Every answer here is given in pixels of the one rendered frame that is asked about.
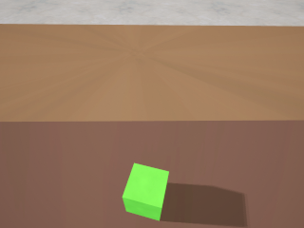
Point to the carton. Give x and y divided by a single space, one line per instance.
145 190

